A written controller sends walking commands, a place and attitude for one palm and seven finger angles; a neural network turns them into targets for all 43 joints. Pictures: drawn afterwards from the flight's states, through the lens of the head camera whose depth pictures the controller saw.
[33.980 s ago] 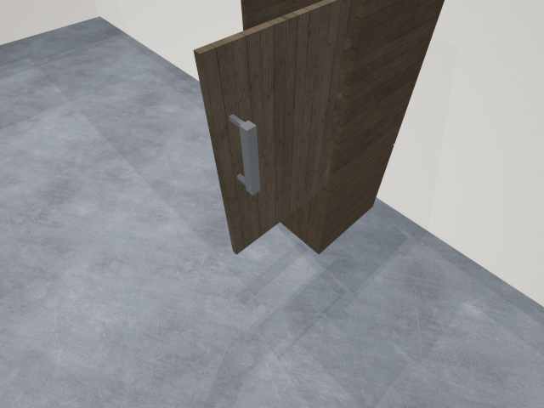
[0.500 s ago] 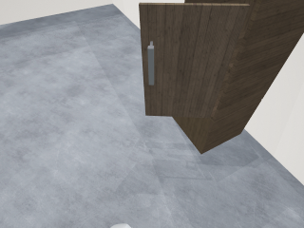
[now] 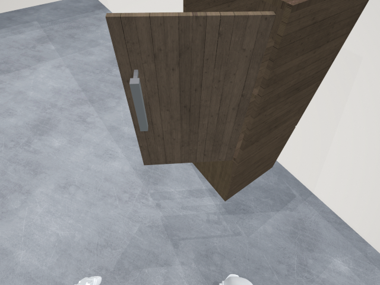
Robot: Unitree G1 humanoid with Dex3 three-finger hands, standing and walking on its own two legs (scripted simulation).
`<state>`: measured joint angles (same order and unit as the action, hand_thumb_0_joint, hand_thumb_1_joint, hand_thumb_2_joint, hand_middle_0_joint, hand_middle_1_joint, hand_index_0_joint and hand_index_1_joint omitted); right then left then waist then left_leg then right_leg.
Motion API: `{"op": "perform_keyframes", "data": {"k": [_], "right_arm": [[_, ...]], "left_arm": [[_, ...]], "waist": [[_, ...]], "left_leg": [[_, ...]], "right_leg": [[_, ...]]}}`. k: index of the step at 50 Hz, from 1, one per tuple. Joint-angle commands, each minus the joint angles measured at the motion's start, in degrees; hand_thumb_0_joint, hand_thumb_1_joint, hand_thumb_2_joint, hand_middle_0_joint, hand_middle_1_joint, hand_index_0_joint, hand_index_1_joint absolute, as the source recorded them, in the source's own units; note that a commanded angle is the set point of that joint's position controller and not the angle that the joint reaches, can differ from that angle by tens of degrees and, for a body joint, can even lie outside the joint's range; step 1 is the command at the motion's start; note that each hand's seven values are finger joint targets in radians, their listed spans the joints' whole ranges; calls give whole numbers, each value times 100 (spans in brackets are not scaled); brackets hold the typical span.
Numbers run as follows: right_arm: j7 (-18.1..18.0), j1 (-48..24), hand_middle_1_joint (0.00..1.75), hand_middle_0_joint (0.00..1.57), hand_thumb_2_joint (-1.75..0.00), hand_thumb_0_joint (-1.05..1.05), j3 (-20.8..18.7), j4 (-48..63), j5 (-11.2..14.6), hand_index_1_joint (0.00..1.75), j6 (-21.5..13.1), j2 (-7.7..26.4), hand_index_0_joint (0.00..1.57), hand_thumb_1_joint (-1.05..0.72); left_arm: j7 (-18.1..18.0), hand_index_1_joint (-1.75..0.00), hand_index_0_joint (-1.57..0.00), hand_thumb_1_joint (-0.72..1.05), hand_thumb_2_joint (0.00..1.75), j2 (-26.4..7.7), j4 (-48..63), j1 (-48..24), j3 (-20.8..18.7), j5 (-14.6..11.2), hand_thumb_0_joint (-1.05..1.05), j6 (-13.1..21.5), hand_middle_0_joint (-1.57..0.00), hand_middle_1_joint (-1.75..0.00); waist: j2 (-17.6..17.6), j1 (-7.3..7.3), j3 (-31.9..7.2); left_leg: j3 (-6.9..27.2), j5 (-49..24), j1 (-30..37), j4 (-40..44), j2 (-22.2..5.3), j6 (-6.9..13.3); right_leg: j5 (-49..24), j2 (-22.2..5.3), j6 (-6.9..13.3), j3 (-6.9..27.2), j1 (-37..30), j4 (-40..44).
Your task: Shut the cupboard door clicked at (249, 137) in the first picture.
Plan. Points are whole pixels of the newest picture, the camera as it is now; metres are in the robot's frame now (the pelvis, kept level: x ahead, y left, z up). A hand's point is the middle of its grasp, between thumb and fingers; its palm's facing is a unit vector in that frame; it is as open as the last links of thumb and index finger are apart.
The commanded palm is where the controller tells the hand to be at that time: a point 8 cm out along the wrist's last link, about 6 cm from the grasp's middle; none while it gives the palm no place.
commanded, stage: take the last steps up to it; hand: left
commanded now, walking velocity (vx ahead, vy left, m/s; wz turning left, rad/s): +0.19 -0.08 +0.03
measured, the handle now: (140, 102) +0.57 +0.15 +0.03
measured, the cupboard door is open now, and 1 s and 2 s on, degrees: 59 59 59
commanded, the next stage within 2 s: come to a stop and stand still in 0.08 s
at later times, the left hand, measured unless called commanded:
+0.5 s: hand (137, 283) +0.16 +0.13 -0.18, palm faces +0.08 -0.98 -0.20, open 7.3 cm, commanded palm none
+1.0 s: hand (138, 283) +0.16 +0.13 -0.18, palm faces +0.05 -0.98 -0.20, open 7.4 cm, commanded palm none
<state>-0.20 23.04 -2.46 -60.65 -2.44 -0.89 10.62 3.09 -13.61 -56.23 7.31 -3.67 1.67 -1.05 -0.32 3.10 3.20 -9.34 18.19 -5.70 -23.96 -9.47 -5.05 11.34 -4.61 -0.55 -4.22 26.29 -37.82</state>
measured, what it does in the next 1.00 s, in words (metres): walks ahead: right foot, then left foot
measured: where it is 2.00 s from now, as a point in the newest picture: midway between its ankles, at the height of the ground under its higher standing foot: outside the picture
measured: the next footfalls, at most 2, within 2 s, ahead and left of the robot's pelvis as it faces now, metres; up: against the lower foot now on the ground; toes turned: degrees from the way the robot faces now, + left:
right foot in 0.04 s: +0.13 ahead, -0.15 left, +0.00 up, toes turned -6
left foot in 0.34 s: +0.21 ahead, +0.05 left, +0.00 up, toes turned +6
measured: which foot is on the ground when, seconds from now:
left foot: down 0.00-0.04, up 0.06-0.32, down 0.34-0.64, up 0.66-0.90, down 0.92-1.00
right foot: up 0.00-0.02, down 0.04-0.40, up 0.42-0.62, down 0.64-1.00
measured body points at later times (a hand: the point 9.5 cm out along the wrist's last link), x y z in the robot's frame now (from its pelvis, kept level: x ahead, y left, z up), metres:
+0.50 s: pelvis +0.14 -0.05 +0.00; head +0.18 -0.03 +0.44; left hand +0.15 +0.18 -0.17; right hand +0.26 -0.27 -0.14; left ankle +0.17 +0.04 -0.74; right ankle +0.08 -0.16 -0.71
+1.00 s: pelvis +0.12 -0.06 +0.00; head +0.14 -0.05 +0.45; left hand +0.15 +0.18 -0.16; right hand +0.14 -0.32 -0.15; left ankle +0.09 +0.05 -0.74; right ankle +0.11 -0.20 -0.74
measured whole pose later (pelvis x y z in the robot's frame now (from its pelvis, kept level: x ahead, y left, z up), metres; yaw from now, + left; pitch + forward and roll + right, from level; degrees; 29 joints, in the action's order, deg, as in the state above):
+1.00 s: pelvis +0.12 -0.06 +0.00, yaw +1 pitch +0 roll +0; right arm -0.7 14.2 -1.2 -60.9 -0.8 1.6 12.0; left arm -1.5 -11.8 -59.1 11.9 -1.1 0.8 -1.5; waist 2.2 -1.0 2.8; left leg -0.8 17.6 -10.6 -28.2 0.1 0.3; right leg 15.6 -2.4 -1.8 -0.2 12.8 -28.9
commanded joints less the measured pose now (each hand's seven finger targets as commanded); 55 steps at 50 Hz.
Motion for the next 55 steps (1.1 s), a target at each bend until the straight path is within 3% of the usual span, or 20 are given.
{"op": "perform_keyframes", "data": {"k": [1, 2, 3, 4, 8, 13, 15, 17, 19, 21, 27, 30, 32, 33, 36, 42, 44, 46, 47, 55], "right_arm": [[0, -182, 30, 20, -90, 0, -229, 319, 96, 30, -86, 872, 20, -90], [22, -288, 30, 20, -90, 0, -87, 516, 168, 30, -101, 343, 20, -90], [-18, -464, 30, 20, -90, 0, -101, 661, 187, 30, -52, 491, 20, -90], [-51, -553, 30, 20, -90, 0, -123, 587, 179, 30, -58, 473, 20, -90], [-18, -453, 30, 20, -90, 0, -50, 359, 93, 30, -23, 285, 20, -90], [-73, -452, 30, 20, -90, 0, 161, 227, 170, 30, 21, -25, 20, -90], [-94, -347, 30, 20, -90, 0, 131, 150, 203, 30, 43, 267, 20, -90], [-141, -433, 30, 20, -90, 0, -7, 269, 169, 30, 62, 798, 20, -90], [-227, -672, 30, 20, -90, 0, -61, 389, 217, 30, 142, 948, 20, -90], [-274, -900, 30, 20, -90, 0, -103, 495, 183, 30, 195, 1032, 20, -90], [-254, -1476, 30, 20, -90, 0, -278, 849, 108, 30, 287, 1187, 20, -90], [-167, -1706, 30, 20, -90, 0, -287, 944, 174, 30, 336, 1065, 20, -90], [-52, -1502, 30, 20, -90, 0, -230, 1048, 235, 30, 394, 541, 20, -90], [-27, -1674, 30, 20, -90, 0, -238, 1054, 207, 30, 480, 572, 20, -90], [-42, -1516, 30, 20, -90, 0, -212, 890, 175, 30, 454, 653, 20, -90], [-27, -1236, 30, 20, -90, 0, -43, 709, 229, 30, 239, 500, 20, -90], [-62, -725, 30, 20, -90, 0, 12, 472, 217, 30, 149, 487, 20, -90], [-85, -784, 30, 20, -90, 0, -30, 418, 169, 30, 37, 902, 20, -90], [-92, -902, 30, 20, -90, 0, -4, 424, 151, 30, 69, 1007, 20, -90], [-166, -704, 30, 20, -90, 0, 118, 39, 198, 30, 6, 671, 20, -90]], "left_arm": [[-95, -30, -20, 90, 90, -763, -217, 1463, -181, 11, 0, 273, -20, -30], [-195, -30, -20, 90, 90, -1352, -451, 2136, -311, 18, 0, 342, -20, -30], [-258, -30, -20, 90, 90, -1383, -417, 2032, -273, -54, 0, 317, -20, -30], [-294, -30, -20, 90, 90, -1193, -357, 1593, -239, -40, 0, 333, -20, -30], [-391, -30, -20, 90, 90, -315, -195, 723, 6, -41, 0, 412, -20, -30], [-483, -30, -20, 90, 90, -224, -333, 695, 121, -65, 0, 429, -20, -30], [-534, -30, -20, 90, 90, -309, -356, 626, 132, -138, 0, 363, -20, -30], [-625, -30, -20, 90, 90, -151, -261, 935, 147, -147, 0, 202, -20, -30], [-639, -30, -20, 90, 90, -216, -168, 992, 137, -112, 0, 52, -20, -30], [-610, -30, -20, 90, 90, -300, -71, 927, 93, -132, 0, -63, -20, -30], [-544, -30, -20, 90, 90, -122, 168, 977, -14, -97, 0, -90, -20, -30], [-526, -30, -20, 90, 90, -198, 144, 1385, -19, -27, 0, -62, -20, -30], [-519, -30, -20, 90, 90, -930, 325, 967, -84, 67, 0, 32, -20, -30], [-491, -30, -20, 90, 90, -1062, 421, 845, -62, 46, 0, 37, -20, -30], [-527, -30, -20, 90, 90, -784, 341, 491, -28, 30, 0, 107, -20, -30], [-517, -30, -20, 90, 90, -987, 151, 847, -64, 2, 0, 143, -20, -30], [-509, -30, -20, 90, 90, -837, 65, 670, -12, -73, 0, 137, -20, -30], [-468, -30, -20, 90, 90, -409, 65, 835, 92, -115, 0, 91, -20, -30], [-484, -30, -20, 90, 90, -309, 41, 810, 114, -93, 0, 61, -20, -30], [-442, -30, -20, 90, 90, -260, -488, 717, 209, -102, 0, 37, -20, -30]], "waist": [[318, -826, -524], [1975, -1062, -826], [1608, -994, -742], [1969, -806, -624], [809, -240, -505], [429, -153, -667], [312, -67, -718], [-477, -194, -673], [-1295, -233, -540], [-1323, -251, -422], [-573, -342, -1086], [-183, -567, -914], [1576, -378, -289], [870, -482, -175], [1264, -284, -115], [997, -482, -583], [948, -279, -727], [-241, -467, -772], [-245, -517, -557], [-334, -446, -45]], "left_leg": [[-145, -509, -1734, -1311, -104, 511], [-267, 1686, -2875, -2936, 661, 352], [426, 2048, -2975, -3891, 538, 471], [717, 1550, -3180, -4460, 451, 497], [676, 634, -2438, -3616, 247, 386], [508, -246, -1385, -1200, 651, 267], [738, -2223, -496, -179, 538, 345], [1315, -5453, 102, -501, -344, 869], [1691, -6455, 76, -214, -821, 1317], [1892, -6740, 124, 58, -1061, 1696], [1478, -5276, 277, -291, -886, 1600], [1228, -2724, -772, -627, -357, 1131], [543, 1038, -1606, -2032, 1038, 399], [997, 1536, -1340, -2978, 1069, 412], [1212, 1067, -2015, -3632, 847, 363], [748, 646, -1398, -1154, 957, 282], [771, -653, -361, 310, 936, 326], [1664, -2131, -10, 281, -27, 727], [1624, -1872, -564, 260, -173, 835], [1383, -962, -791, 819, 305, 605]], "right_leg": [[266, -53, 316, 342, -2985, 1391], [310, -1453, 851, 2249, -3683, 2092], [641, -1836, 1196, 2728, -3071, 2564], [470, -1653, 1223, 2806, -2806, 2635], [-2070, -1059, 1149, 821, -2025, 2125], [-4168, -837, 999, 551, -2151, 1637], [-3565, -700, 628, 432, -1844, 1244], [-1558, -246, 158, 285, -1247, 962], [408, 100, -9, 70, -1127, 322], [2044, 244, -34, 269, -751, -711], [1550, 411, 5, 450, -776, -670], [-245, 287, 24, 392, -1724, 885], [-1237, -1611, 925, 2495, -1149, 2269], [-899, -1839, 1283, 2584, -447, 2442], [-2217, -1372, 1257, 2056, -1166, 1917], [-2898, -1091, 1055, 1637, -2243, 1450], [-2125, -770, 661, 1371, -1882, 1200], [-476, -61, 173, 820, -1436, 979], [125, 77, 108, 651, -1681, 1227], [-348, 21, 84, 649, -1973, 1584]]}}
